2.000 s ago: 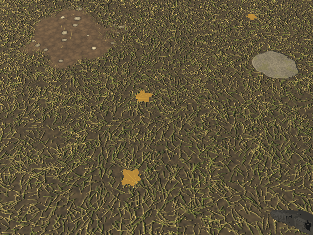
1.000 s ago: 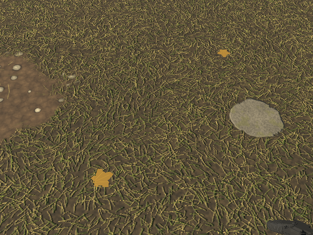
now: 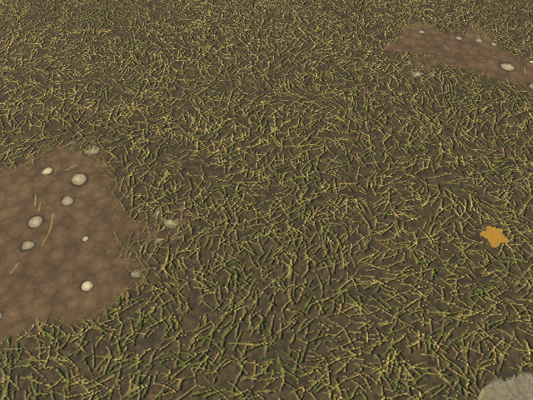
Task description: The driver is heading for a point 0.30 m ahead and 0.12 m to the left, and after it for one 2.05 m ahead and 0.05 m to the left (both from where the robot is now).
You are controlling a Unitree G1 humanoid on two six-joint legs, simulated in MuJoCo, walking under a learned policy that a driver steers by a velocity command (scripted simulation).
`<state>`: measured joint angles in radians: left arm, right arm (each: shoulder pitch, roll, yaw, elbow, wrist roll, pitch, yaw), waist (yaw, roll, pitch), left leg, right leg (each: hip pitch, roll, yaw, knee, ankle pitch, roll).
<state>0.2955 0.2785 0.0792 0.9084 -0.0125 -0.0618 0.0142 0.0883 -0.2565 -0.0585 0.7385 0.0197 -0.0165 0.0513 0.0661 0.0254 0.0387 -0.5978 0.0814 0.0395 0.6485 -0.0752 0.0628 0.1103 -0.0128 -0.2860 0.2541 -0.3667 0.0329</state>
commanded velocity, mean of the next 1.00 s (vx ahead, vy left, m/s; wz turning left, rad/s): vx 0.50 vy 0.00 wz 0.28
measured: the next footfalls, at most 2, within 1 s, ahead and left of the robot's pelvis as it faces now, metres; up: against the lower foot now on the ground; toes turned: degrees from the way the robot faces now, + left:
left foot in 0.06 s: +0.20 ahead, +0.11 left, +0.00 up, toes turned +5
right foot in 0.54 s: +0.52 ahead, -0.03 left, +0.00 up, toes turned +23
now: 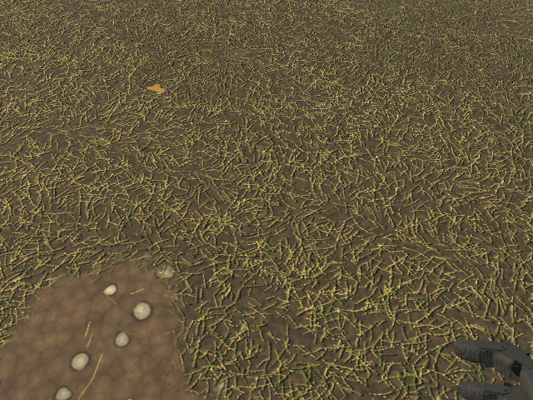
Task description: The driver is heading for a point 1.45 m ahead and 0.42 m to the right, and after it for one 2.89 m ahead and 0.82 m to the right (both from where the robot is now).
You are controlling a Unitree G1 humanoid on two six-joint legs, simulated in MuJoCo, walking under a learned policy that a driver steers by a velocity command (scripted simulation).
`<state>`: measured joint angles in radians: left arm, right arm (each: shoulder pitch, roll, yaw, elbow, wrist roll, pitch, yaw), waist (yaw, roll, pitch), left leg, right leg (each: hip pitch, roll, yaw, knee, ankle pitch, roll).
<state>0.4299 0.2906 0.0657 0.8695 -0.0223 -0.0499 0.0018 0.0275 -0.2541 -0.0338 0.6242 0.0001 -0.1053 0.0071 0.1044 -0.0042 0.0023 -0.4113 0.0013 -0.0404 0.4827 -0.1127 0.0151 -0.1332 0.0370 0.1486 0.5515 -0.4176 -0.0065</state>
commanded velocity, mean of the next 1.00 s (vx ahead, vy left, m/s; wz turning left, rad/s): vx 0.50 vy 0.00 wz -0.44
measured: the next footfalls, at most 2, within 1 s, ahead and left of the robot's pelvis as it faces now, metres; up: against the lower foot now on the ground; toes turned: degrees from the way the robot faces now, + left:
right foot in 0.46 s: +0.37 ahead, -0.19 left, +0.00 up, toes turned -20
left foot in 0.98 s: +0.72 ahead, -0.11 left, +0.00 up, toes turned -28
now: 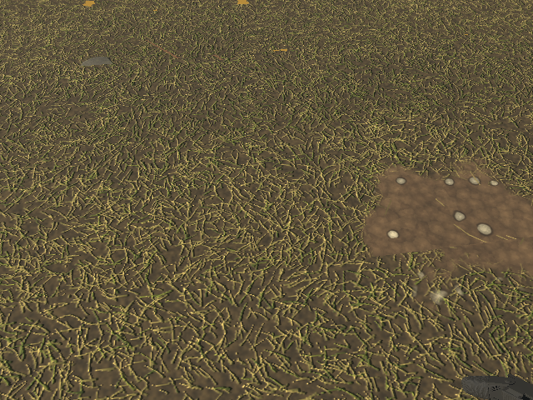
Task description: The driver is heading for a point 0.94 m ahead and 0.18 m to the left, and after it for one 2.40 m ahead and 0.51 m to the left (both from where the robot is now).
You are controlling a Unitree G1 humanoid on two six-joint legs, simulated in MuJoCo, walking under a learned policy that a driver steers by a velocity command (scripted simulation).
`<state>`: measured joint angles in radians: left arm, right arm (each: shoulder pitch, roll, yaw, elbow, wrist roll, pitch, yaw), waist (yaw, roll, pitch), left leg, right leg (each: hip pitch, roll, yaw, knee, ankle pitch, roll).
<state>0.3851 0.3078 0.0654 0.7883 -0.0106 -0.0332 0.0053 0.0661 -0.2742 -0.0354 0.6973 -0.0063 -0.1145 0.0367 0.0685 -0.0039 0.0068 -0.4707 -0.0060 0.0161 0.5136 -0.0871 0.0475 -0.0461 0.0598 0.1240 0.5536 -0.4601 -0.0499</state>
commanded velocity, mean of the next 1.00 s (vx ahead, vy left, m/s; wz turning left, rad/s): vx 0.50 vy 0.00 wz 0.11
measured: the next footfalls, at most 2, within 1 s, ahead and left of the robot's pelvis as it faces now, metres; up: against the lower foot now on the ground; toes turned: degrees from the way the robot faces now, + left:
right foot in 0.50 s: +0.44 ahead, -0.13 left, +0.00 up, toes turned -1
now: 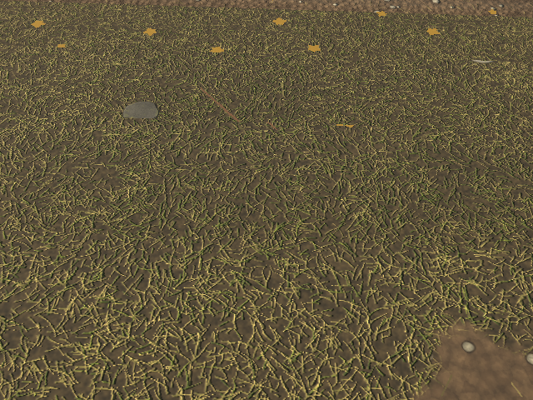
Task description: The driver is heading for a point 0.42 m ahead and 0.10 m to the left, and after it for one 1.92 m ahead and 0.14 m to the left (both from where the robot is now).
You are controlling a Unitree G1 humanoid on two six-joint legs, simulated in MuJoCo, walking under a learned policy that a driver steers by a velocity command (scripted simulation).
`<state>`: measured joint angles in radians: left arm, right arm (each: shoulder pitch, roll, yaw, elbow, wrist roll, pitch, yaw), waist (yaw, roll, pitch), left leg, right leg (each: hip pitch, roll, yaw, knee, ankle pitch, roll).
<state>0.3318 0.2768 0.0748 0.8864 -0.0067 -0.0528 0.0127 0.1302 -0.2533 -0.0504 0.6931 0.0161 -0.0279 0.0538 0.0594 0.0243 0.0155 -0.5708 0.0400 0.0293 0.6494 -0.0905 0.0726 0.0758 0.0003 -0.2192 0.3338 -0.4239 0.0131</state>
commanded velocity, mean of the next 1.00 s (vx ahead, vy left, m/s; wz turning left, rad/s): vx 0.29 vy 0.00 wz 0.43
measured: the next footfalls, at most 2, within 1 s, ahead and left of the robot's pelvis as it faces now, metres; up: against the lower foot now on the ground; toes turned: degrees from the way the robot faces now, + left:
left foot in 0.02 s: +0.17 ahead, +0.10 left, +0.00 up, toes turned +3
right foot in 0.62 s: +0.53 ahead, -0.07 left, -0.15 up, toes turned +28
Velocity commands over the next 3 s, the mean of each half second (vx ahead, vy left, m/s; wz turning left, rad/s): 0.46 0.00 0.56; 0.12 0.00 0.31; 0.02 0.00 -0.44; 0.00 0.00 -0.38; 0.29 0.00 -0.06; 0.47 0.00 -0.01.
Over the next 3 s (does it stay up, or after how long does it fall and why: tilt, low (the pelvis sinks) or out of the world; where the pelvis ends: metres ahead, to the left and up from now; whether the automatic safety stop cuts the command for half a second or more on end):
stays up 0.93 -0.07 -0.13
